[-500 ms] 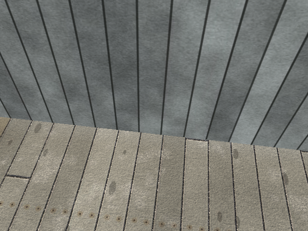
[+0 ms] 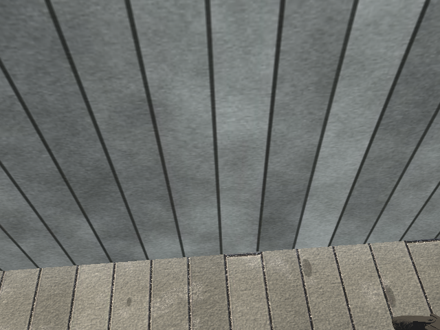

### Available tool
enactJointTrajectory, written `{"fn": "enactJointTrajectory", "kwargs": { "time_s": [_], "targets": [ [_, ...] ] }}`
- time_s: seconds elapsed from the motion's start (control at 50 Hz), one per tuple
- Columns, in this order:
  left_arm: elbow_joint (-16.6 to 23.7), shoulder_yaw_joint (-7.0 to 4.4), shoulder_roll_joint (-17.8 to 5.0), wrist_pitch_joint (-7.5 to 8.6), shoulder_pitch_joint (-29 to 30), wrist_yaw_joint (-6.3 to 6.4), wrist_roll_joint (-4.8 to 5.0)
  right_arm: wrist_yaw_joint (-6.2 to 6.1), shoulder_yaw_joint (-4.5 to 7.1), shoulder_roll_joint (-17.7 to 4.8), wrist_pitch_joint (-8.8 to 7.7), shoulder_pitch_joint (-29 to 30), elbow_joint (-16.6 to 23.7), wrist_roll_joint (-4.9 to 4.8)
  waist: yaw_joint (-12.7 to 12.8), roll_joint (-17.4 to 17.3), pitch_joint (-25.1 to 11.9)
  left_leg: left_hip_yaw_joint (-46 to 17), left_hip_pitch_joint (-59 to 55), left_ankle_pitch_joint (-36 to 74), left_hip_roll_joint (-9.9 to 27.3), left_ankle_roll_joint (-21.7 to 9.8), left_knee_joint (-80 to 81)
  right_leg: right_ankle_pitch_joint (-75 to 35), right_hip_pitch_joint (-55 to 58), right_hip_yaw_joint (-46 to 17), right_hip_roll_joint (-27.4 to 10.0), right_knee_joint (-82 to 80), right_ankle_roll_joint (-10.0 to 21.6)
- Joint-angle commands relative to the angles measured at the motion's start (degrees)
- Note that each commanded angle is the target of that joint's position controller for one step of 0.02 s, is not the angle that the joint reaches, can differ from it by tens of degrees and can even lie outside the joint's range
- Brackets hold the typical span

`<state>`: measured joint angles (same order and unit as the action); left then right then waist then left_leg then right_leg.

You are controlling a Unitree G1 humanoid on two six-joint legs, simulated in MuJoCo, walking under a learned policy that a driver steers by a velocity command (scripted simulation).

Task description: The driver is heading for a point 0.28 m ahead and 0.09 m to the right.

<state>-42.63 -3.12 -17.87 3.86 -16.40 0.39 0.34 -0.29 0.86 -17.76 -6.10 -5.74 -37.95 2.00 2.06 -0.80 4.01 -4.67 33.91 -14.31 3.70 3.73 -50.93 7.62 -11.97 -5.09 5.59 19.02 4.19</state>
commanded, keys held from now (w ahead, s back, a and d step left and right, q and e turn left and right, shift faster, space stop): w+e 0.12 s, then no key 0.88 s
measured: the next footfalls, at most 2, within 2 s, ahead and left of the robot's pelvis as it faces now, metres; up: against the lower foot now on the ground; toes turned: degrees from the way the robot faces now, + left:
left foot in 0.18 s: +0.28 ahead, +0.13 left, +0.00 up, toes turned -10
right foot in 0.46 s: +0.18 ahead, -0.12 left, +0.00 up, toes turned -7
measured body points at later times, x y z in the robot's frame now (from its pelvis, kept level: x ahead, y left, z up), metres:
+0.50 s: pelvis +0.15 +0.03 -0.02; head +0.17 +0.02 +0.43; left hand +0.35 +0.27 -0.12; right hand +0.23 -0.26 -0.13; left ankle +0.24 +0.14 -0.75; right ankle +0.14 -0.11 -0.75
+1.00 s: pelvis +0.20 +0.00 +0.00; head +0.20 -0.01 +0.45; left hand +0.36 +0.24 -0.12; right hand +0.23 -0.29 -0.14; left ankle +0.24 +0.14 -0.75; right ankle +0.14 -0.11 -0.75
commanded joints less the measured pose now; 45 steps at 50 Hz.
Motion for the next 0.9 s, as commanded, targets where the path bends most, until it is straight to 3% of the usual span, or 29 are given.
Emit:
{"fn": "enactJointTrajectory", "kwargs": {
  "time_s": [0.02, 0.08, 0.12, 0.14, 0.16, 0.18, 0.2, 0.22, 0.24, 0.26, 0.3, 0.32, 0.36, 0.38, 0.4, 0.42, 0.46, 0.48, 0.5, 0.52, 0.54, 0.58, 0.62, 0.68, 0.7, 0.76, 0.8, 0.82, 0.9],
  "targets": [
    [3.4, -3.42, -10.9, 1.61, 3.0, 0.45, 2.21, 0.21, 0.06, -1.0, -0.04, 1.4, 3.3, 0.24, -1.6, 2.8, -5.8, 4.3, -13.0, 14.0, -5.2, 1.0, 13.6, -20.0, -7.8, -4.6, -8.2, -3.7, 7.1],
    [1.7, -3.63, -10.3, 0.58, -0.9, 0.16, 2.79, 0.4, -0.15, -1.1, 0.07, 5.3, 5.6, -1.45, 0.4, 4.5, -7.6, 1.8, -15.1, 16.1, -6.1, 0.6, 19.7, -9.2, -3.7, -10.9, -10.1, -1.6, 5.9],
    [2.3, -3.63, -9.5, -1.01, 0.9, 0.68, 1.6, 0.48, 0.75, -4.8, -0.97, 5.6, 5.1, -1.12, -0.1, 5.9, -6.2, -0.2, -12.6, 14.5, -4.7, -1.2, 22.8, -4.7, -0.5, -15.2, -11.0, 2.4, 5.7],
    [3.0, -3.04, -7.8, -1.23, 1.8, 1.08, 1.49, -0.45, 1.25, -5.9, -1.98, 4.9, 4.4, -1.61, -0.7, 7.6, -5.9, 0.0, -13.2, 13.9, -4.7, -2.6, 23.5, -10.9, 1.1, -16.1, -11.1, 5.1, 5.0],
    [3.3, -1.93, -5.5, -1.04, 4.7, 1.76, 1.16, -0.17, 1.45, -6.2, -3.14, 1.3, 3.6, -1.18, -3.2, 8.7, -8.3, 0.6, -16.8, 19.5, -4.9, -4.8, 28.4, -18.0, 3.1, -14.7, -9.0, 10.0, 3.2],
    [3.8, -1.01, -3.0, -0.73, 4.0, 2.04, 0.48, -0.25, 2.24, -8.1, -4.34, -2.1, 2.5, 0.47, -3.5, 7.7, -12.2, -0.7, -24.8, 34.2, -0.8, -7.2, 28.0, -16.3, 0.9, -12.5, -6.0, 18.2, 0.1],
    [3.7, 0.83, 0.7, -0.09, 0.7, 1.85, -0.25, -0.87, 2.3, -10.9, -4.43, -6.1, 2.7, 1.92, -3.5, -0.8, -18.3, -11.4, -38.7, 60.1, 12.4, -12.4, 23.3, 9.8, -9.6, -8.6, -1.9, 33.1, -3.2],
    [2.6, 0.49, -2.2, 0.03, -7.5, 1.26, 0.94, -0.65, 2.07, -9.0, -3.06, -6.7, 1.1, 2.09, -0.9, -13.9, -23.9, -22.2, -44.3, 67.7, 22.0, -21.4, 23.6, 31.0, -16.6, -4.7, -1.5, 38.7, -5.2],
    [1.1, -0.78, -8.4, -0.97, -7.1, 1.13, 0.92, 0.03, 1.16, -4.2, -2.03, -7.3, 0.2, 0.24, -2.4, -7.5, -22.5, -21.7, -40.9, 59.8, 20.5, -21.3, 24.1, 30.5, -17.6, -5.0, -5.1, 43.7, -7.4],
    [1.9, -1.29, -9.6, -2.03, -3.1, 1.32, 0.92, 0.42, 0.81, -3.2, -1.19, -6.8, -0.1, -0.8, -3.6, -4.8, -19.1, -18.5, -38.6, 51.0, 17.3, -19.0, 25.4, 29.6, -19.8, -3.9, -5.9, 46.8, -8.5],
    [2.7, -1.12, -7.4, -4.78, 4.3, 2.02, -0.43, 0.09, 1.31, -4.7, -0.23, 0.3, 0.7, 0.09, -2.2, 2.3, -12.5, -15.4, -27.1, 28.6, 12.8, -15.1, 31.5, 23.8, -16.4, -3.9, -8.7, 41.2, -9.3],
    [2.4, -0.4, -4.9, -5.49, 1.8, 1.94, -0.08, -0.14, 1.88, -7.0, 0.42, 2.8, 0.3, 0.47, 0.2, -3.7, -10.4, -13.4, -21.3, 23.4, 13.2, -16.4, 33.3, 22.7, -12.0, -3.5, -9.5, 35.4, -9.8],
    [0.5, 0.03, -4.4, -5.44, 1.3, 1.69, -0.31, -0.29, 2.15, -6.7, 1.59, 4.1, -0.5, 0.49, -0.9, -8.0, -8.4, -7.7, -15.4, 14.6, 8.2, -15.4, 35.0, 17.1, -4.3, 0.8, -8.5, 25.7, -9.7],
    [0.4, -0.47, -5.0, -5.29, 2.5, 1.81, 0.43, -0.24, 2.29, -6.7, 2.13, 2.3, -1.4, 0.15, -1.5, -8.6, -9.8, -6.8, -17.4, 9.3, 6.0, -14.2, 34.5, 14.4, -3.2, 2.2, -6.5, 22.4, -9.3],
    [0.2, -0.77, -5.7, -4.51, 2.5, 1.47, -0.2, -0.27, 2.31, -6.5, 2.21, 3.0, -2.5, -1.44, -0.3, -10.3, -8.2, -5.4, -18.2, 18.0, 5.5, -14.5, 31.5, 7.9, -3.3, 2.4, -6.6, 17.7, -9.2],
    [0.7, -0.96, -5.4, -3.5, 3.4, 1.47, -0.41, -0.63, 2.69, -7.2, 2.14, 1.4, -4.1, -1.81, -0.6, -9.0, -9.6, -4.7, -17.9, 20.4, 5.5, -14.6, 31.1, 2.8, -0.4, 3.6, -6.0, 13.9, -8.9],
    [1.4, -0.89, -5.7, -2.68, 5.4, 1.24, -0.99, -0.78, 2.6, -6.6, 1.8, -2.0, -6.6, -1.82, -1.3, -6.8, -10.6, -5.1, -18.1, 7.8, 4.3, -11.0, 30.9, -4.7, 2.5, 0.9, -8.5, 6.9, -6.4],
    [2.0, -1.17, -7.8, -2.81, 6.6, 1.35, -1.5, -0.56, 2.2, -5.6, 1.45, -3.4, -6.9, -0.9, -2.8, -1.7, -11.5, -3.3, -16.1, -2.2, 1.8, -8.2, 29.9, -8.2, 4.8, -2.5, -12.4, 7.8, -3.9],
    [1.7, -1.24, -7.7, -3.17, 8.6, 1.36, -1.2, -0.32, 1.88, -4.0, 1.15, -4.0, -7.7, -0.47, -3.9, 4.8, -11.2, 0.4, -17.2, -4.2, -1.6, -5.6, 27.9, -2.0, 2.9, -3.5, -13.7, 6.9, -1.2],
    [1.7, -0.36, -4.6, -2.95, 10.3, 1.17, -1.32, -0.38, 1.64, -3.2, 1.1, -2.3, -8.2, -0.23, -3.5, 6.6, -10.1, 2.1, -21.5, -0.5, -2.6, -3.9, 26.5, 7.9, -2.3, -4.1, -13.5, 4.3, -1.0],
    [1.6, 0.23, -3.1, -2.59, 11.0, 1.11, -1.45, -0.47, 1.99, -4.4, 1.22, -0.9, -8.9, -0.38, -2.9, 5.1, -8.0, 1.3, -22.1, 0.9, -2.2, -3.9, 27.0, 12.8, -4.5, -3.3, -12.2, 2.8, -2.2],
    [1.8, 1.29, -1.4, -2.14, 12.2, 2.05, -1.31, -1.34, 1.74, -3.8, 2.03, -0.1, -9.4, -1.01, -2.9, 5.0, -5.1, -0.2, -22.5, 2.6, -1.2, -3.8, 29.5, 13.1, -5.2, -1.6, -10.4, 2.3, -4.2],
    [1.1, 1.08, -3.3, -1.65, 11.1, 2.2, -0.88, -1.36, 1.93, -5.1, 1.99, -1.6, -11.2, -0.99, -2.6, 3.5, -4.0, -0.3, -22.7, 3.7, -1.4, -3.6, 29.8, 10.3, -3.9, -1.3, -10.2, 2.6, -4.6],
    [-0.4, 1.25, -3.5, -1.16, 9.8, 1.77, -0.3, -0.99, 2.08, -5.8, 1.51, -4.4, -14.2, -1.59, -2.6, 3.8, -3.3, -0.2, -23.5, 5.7, -1.5, -2.9, 30.4, 6.6, -1.9, -1.2, -9.9, 2.2, -4.2],
    [-0.6, 1.65, -2.2, -1.23, 10.5, 1.41, 0.31, -0.59, 1.41, -3.9, 1.69, -3.9, -14.0, -1.27, -3.3, 5.0, -2.2, -0.3, -23.6, 5.9, -1.2, -3.0, 31.9, 6.2, -2.2, -1.1, -9.4, 1.8, -3.7],
    [-1.4, 1.48, -3.0, -1.11, 10.5, 1.02, 0.31, -0.46, 1.59, -5.0, 1.86, -4.3, -16.1, -1.27, -2.9, 2.1, -3.1, 0.1, -24.9, 8.0, -1.4, -2.9, 32.2, 1.9, 0.6, -0.9, -9.5, 1.6, -3.2],
    [-2.1, 1.49, -3.2, -0.98, 10.6, 0.83, 0.32, -0.6, 1.58, -5.1, 1.84, -4.2, -17.1, -1.38, -2.9, 1.9, -3.9, 0.2, -26.0, 9.4, -1.3, -2.8, 32.3, -1.2, 1.9, -0.9, -9.7, 1.4, -3.0],
    [-2.8, 1.12, -4.4, -1.2, 11.0, 1.34, -0.33, -0.93, 1.58, -5.5, 2.01, -3.0, -17.5, -1.04, -3.1, 1.7, -4.2, 0.4, -26.0, 11.1, -1.3, -2.5, 32.3, -2.1, 2.9, -1.1, -10.1, 1.9, -2.9],
    [-4.4, 1.3, -4.0, -1.41, 10.7, 1.63, 0.04, -1.48, 1.38, -5.2, 2.36, -2.5, -19.6, -1.27, -3.0, 1.9, -5.2, 0.6, -27.5, 12.9, -1.3, -2.3, 32.5, -6.5, 4.1, -0.8, -10.2, 1.5, -2.9]
  ]
}}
